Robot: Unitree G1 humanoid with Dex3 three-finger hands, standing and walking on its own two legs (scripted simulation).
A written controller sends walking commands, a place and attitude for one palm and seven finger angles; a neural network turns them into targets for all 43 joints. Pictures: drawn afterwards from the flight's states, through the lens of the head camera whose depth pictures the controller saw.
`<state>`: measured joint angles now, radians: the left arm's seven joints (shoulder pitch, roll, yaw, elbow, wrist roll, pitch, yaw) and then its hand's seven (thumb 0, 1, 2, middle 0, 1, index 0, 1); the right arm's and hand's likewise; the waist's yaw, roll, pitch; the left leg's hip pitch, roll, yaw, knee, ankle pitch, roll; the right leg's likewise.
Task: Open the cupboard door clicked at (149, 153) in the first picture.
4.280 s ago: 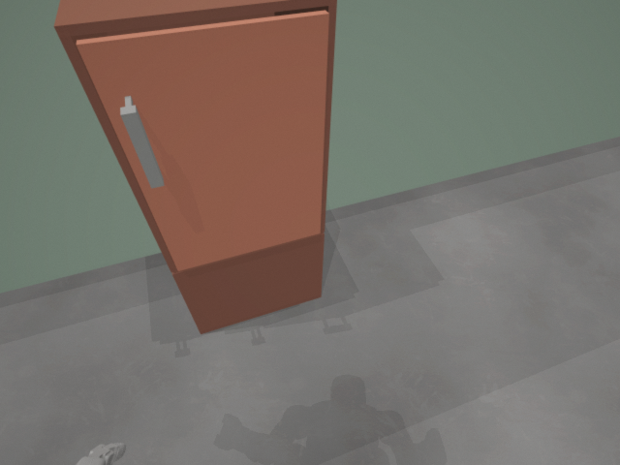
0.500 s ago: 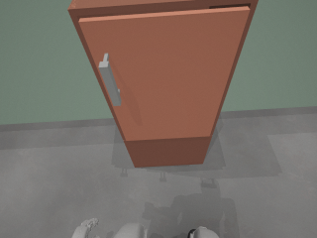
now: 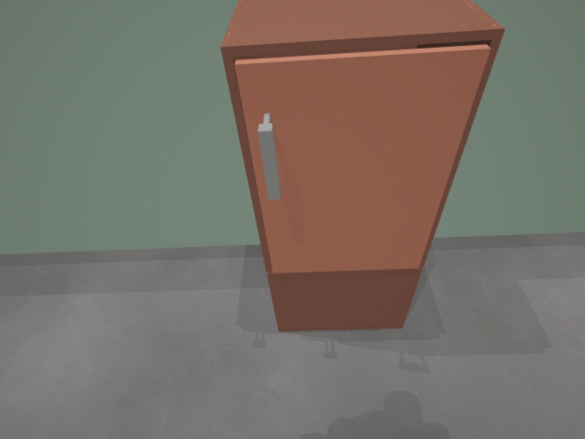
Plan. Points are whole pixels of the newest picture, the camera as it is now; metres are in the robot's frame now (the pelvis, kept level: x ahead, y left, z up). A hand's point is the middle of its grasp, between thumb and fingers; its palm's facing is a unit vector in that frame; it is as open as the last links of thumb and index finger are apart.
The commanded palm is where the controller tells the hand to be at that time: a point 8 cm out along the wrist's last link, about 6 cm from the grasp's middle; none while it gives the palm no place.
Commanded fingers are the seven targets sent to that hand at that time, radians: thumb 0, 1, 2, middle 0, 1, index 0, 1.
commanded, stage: come to a stop and stand still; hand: left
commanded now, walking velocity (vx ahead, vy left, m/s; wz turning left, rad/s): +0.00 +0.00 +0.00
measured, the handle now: (270, 157) +0.59 +0.09 +0.07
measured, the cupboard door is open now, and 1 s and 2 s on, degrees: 0 0 0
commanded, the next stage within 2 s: look again from close up in 1.26 s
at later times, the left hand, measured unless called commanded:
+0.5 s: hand out of the picture +0.03 +0.19 -0.15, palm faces +0.03 -0.98 -0.21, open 7.3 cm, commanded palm none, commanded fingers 0.00 0.90 0.90 -0.20 -0.30 -0.20 -0.30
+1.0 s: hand out of the picture +0.06 +0.17 -0.16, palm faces +0.03 -0.98 -0.20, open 7.3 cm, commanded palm none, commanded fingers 0.00 0.90 0.90 -0.20 -0.30 -0.20 -0.30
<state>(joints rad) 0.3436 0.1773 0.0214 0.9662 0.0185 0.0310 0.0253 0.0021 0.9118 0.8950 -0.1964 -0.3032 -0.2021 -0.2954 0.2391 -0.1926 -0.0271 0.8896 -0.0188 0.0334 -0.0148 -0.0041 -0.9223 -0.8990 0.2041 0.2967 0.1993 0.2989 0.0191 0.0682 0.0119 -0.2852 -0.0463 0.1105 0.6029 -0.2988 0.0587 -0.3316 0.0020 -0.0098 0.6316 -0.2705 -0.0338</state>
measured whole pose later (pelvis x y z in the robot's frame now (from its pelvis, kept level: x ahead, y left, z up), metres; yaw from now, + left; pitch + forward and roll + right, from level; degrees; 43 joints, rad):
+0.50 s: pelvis +0.02 +0.02 +0.02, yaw +0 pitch +0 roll +0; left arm 0.29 0.14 0.00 1.07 0.02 0.00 0.03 0.00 0.92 0.89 -0.20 -0.30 -0.20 -0.30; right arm 0.33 -0.16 0.01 1.08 -0.02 -0.01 -0.03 0.00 -0.91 -0.90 0.20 0.30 0.20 0.30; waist -0.01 0.02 0.00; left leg -0.19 -0.08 0.11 0.38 -0.20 0.10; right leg -0.25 -0.02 0.01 0.45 -0.20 0.00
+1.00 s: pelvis +0.06 +0.00 +0.02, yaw +0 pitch +0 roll +0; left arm 0.28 0.14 -0.01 1.12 0.01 -0.01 0.03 0.01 0.93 0.89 -0.20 -0.30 -0.20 -0.30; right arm 0.27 -0.16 0.02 1.12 -0.02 -0.04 -0.04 0.00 -0.91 -0.90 0.20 0.30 0.20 0.30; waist 0.00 0.01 0.01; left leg -0.12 -0.05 0.09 0.39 -0.26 0.06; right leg -0.18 0.02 -0.01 0.44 -0.26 -0.03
